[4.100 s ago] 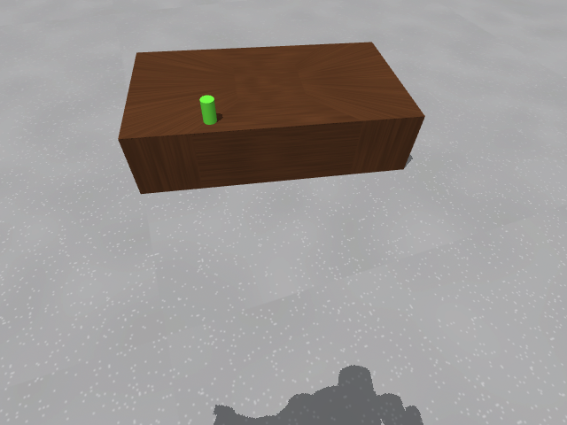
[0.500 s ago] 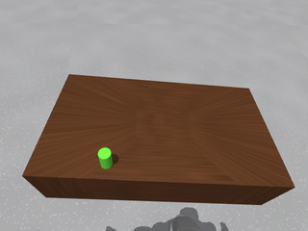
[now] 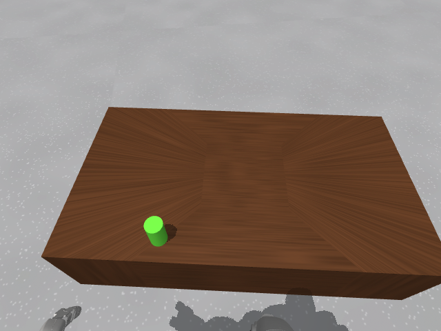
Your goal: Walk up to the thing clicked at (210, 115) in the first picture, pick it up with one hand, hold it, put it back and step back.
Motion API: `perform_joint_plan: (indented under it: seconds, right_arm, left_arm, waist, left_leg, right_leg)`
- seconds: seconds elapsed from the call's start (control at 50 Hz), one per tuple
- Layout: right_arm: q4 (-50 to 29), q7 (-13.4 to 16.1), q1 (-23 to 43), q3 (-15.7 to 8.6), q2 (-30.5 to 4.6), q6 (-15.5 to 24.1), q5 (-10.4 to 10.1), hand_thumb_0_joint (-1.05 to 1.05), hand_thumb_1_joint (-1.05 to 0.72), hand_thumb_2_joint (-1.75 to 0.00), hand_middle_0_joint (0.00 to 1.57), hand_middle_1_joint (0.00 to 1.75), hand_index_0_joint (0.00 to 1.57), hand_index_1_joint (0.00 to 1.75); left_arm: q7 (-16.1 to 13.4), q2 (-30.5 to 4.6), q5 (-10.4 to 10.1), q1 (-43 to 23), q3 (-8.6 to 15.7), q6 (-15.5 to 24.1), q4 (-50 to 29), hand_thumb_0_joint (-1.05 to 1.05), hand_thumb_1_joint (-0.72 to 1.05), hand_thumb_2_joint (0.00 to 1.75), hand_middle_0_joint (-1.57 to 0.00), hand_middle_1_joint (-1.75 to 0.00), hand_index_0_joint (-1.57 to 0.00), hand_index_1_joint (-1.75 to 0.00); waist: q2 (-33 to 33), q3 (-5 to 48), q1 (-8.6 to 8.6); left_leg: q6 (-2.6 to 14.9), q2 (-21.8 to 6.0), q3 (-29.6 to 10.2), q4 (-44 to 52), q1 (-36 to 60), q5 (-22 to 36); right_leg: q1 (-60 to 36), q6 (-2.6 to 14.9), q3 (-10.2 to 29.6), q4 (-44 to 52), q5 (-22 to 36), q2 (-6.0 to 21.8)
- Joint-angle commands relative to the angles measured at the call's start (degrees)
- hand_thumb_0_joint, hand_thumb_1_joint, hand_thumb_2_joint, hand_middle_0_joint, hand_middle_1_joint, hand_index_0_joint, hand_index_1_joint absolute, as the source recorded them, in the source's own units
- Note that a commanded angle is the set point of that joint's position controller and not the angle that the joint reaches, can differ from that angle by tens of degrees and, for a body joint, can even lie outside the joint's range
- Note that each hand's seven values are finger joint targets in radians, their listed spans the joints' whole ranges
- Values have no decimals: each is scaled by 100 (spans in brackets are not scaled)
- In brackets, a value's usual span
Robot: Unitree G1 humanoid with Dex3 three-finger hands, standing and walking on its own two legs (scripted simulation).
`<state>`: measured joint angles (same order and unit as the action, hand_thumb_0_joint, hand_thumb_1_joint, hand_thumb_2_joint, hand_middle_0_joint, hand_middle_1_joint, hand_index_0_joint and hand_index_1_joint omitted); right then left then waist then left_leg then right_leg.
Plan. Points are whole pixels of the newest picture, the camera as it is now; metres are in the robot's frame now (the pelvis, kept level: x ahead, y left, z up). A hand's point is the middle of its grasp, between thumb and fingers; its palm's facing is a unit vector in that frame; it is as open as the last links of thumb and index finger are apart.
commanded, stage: walk up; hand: left
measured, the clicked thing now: (156, 231) +0.45 +0.21 -0.37
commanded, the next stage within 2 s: stand in 1.38 s
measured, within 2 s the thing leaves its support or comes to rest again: neither
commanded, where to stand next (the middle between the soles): +0.07 +0.02 m, yaw -1 degrees
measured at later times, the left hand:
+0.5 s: hand out of the picture +0.09 +0.27 -0.13, palm faces +0.02 -0.93 -0.36, open 7.4 cm
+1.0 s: hand out of the picture +0.13 +0.26 -0.12, palm faces -0.01 -0.94 -0.34, open 7.4 cm
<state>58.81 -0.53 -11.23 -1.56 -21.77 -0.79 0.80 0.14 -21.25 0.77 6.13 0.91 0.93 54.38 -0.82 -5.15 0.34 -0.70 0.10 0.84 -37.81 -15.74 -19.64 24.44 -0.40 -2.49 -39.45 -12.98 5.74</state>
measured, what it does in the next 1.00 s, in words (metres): stands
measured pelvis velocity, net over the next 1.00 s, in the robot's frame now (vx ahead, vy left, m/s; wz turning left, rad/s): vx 0.04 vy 0.01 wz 0.01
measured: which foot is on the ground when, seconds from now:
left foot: down 0.00-1.00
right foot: down 0.00-1.00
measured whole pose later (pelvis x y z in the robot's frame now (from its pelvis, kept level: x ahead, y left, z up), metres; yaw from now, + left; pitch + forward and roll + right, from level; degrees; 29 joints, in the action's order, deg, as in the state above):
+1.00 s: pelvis +0.04 +0.01 +0.03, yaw +1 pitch -2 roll +0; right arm 65.8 -0.8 -5.5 -1.2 -20.3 -0.8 0.1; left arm 0.4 -19.8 0.7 2.9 0.6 1.1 65.9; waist -0.1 -2.9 -0.2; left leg -0.9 -0.6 -0.1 -19.2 -3.8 -13.5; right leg 11.3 -1.9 -2.9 -19.8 -6.4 3.7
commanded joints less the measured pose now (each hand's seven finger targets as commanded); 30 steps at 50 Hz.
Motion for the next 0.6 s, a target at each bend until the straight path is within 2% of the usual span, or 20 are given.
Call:
perform_joint_plan:
  seconds: [0.0, 0.02, 0.04, 0.06, 0.08, 0.1, 0.12, 0.16, 0.18, 0.2, 0.22, 0.28, 0.32, 0.38, 0.48, 0.58]
  right_arm:
    - [-316, 58, 555, -319, -1680, 201, 27, 0, -90, -90, 20, 30, 20, 30]
    - [-318, 49, 739, -246, -1492, 193, 30, 0, -90, -90, 20, 30, 20, 30]
    - [-306, 51, 786, -183, -1332, 201, 37, 0, -90, -90, 20, 30, 20, 30]
    - [-243, 49, 727, -125, -1154, 223, 19, 0, -90, -90, 20, 30, 20, 30]
    - [-197, 55, 663, -111, -1142, 249, 19, 0, -90, -90, 20, 30, 20, 30]
    - [-137, 50, 611, -116, -1166, 260, -11, 0, -90, -90, 20, 30, 20, 30]
    - [-79, 50, 550, -114, -1187, 249, -12, 0, -90, -90, 20, 30, 20, 30]
    - [-28, 43, 569, -105, -1186, 208, -16, 0, -90, -90, 20, 30, 20, 30]
    - [3, 48, 627, -114, -1228, 201, 0, 0, -90, -90, 20, 30, 20, 30]
    - [34, 50, 669, -113, -1244, 206, 8, 0, -90, -90, 20, 30, 20, 30]
    - [47, 55, 748, -110, -1258, 220, -7, 0, -90, -90, 20, 30, 20, 30]
    - [92, 66, 743, -102, -1192, 230, -66, 0, -90, -90, 20, 30, 20, 30]
    - [131, 73, 725, -120, -1163, 208, -84, 0, -90, -90, 20, 30, 20, 30]
    - [192, 67, 755, -159, -1157, 169, -100, 0, -90, -90, 20, 30, 20, 30]
    - [254, 44, 900, -160, -1097, 132, -95, 0, -90, -90, 20, 30, 20, 30]
    - [309, 39, 949, -155, -1086, 135, -76, 0, -90, -90, 20, 30, 20, 30]
  left_arm:
    - [-76, -1248, -99, -240, 350, 13, -77, 0, 90, 90, -20, -30, -20, -30]
    - [-57, -1236, -78, -107, 341, 25, 33, 0, 90, 90, -20, -30, -20, -30]
    - [-36, -1196, -63, -90, 311, 49, 78, 0, 90, 90, -20, -30, -20, -30]
    - [-28, -1146, -70, -83, 292, 85, 154, 0, 90, 90, -20, -30, -20, -30]
    - [-32, -1190, -94, -77, 288, 108, 190, 0, 90, 90, -20, -30, -20, -30]
    - [-41, -1200, -117, -109, 272, 116, 252, 0, 90, 90, -20, -30, -20, -30]
    - [-43, -1212, -116, -263, 248, 109, 279, 0, 90, 90, -20, -30, -20, -30]
    - [-31, -1229, -92, -382, 200, 104, 357, 0, 90, 90, -20, -30, -20, -30]
    - [-16, -1239, -92, -402, 188, 95, 387, 0, 90, 90, -20, -30, -20, -30]
    - [-5, -1212, -105, -440, 179, 88, 446, 0, 90, 90, -20, -30, -20, -30]
    - [-2, -1196, -111, -369, 165, 94, 521, 0, 90, 90, -20, -30, -20, -30]
    - [-7, -1200, -116, -330, 151, 136, 680, 0, 90, 90, -20, -30, -20, -30]
    - [-17, -1224, -116, -390, 140, 161, 728, 0, 90, 90, -20, -30, -20, -30]
    - [-35, -1209, -94, -455, 133, 180, 788, 0, 90, 90, -20, -30, -20, -30]
    - [-53, -1151, -68, -504, 136, 181, 876, 0, 90, 90, -20, -30, -20, -30]
    - [-61, -1111, -56, -549, 156, 184, 891, 0, 90, 90, -20, -30, -20, -30]
  waist:
    - [799, 232, 120]
    - [719, 133, 258]
    - [613, 108, 287]
    - [565, 205, 274]
    - [582, 367, 214]
    - [641, 527, 177]
    - [641, 573, 92]
    - [697, 467, 58]
    - [664, 398, 79]
    - [641, 337, 91]
    - [605, 408, 129]
    - [344, 617, 82]
    - [135, 711, 18]
    - [45, 748, -36]
    - [-106, 813, -4]
    - [-92, 914, -4]
  left_leg:
    - [896, -1425, -1839, 2017, -1098, -1163]
    - [877, -1308, -1575, 1891, -1353, -1143]
    - [685, -1018, -1109, 1768, -1188, -770]
    - [468, -811, -853, 1591, -983, -221]
    - [370, -708, -738, 1446, -786, 250]
    - [328, -679, -735, 1395, -570, 415]
    - [332, -677, -771, 1506, -497, 216]
    - [378, -742, -850, 1804, -439, -396]
    - [385, -775, -866, 1884, -376, -491]
    - [376, -804, -889, 1954, -377, -399]
    - [368, -835, -870, 1919, -228, -59]
    - [311, -750, -667, 1751, 160, 819]
    - [267, -669, -544, 1675, 425, 1140]
    - [258, -647, -500, 1719, 684, 1226]
    - [255, -674, -504, 1895, 829, 1285]
    - [213, -710, -495, 2027, 888, 1578]
  right_leg:
    - [-796, 190, 148, 118, -1326, -340]
    - [-1165, 194, 230, 162, -1101, -295]
    - [-1165, 221, 253, 668, -799, -214]
    - [-1300, 241, 374, 995, -269, -65]
    - [-1384, 269, 498, 1068, 348, 49]
    - [-1483, 291, 535, 1139, 562, 80]
    - [-1447, 280, 545, 1203, 412, 91]
    - [-1302, 244, 548, 1408, -302, 102]
    - [-1250, 219, 518, 1452, -370, 65]
    - [-1281, 190, 446, 1454, -291, 17]
    - [-1350, 195, 404, 1484, -2, 31]
    - [-1576, 189, 455, 1628, 901, 173]
    - [-1574, 173, 545, 1759, 1286, 279]
    - [-1519, 157, 588, 1911, 1252, 350]
    - [-1565, 81, 555, 2075, 1073, 352]
    - [-1791, 39, 493, 2103, 1297, 344]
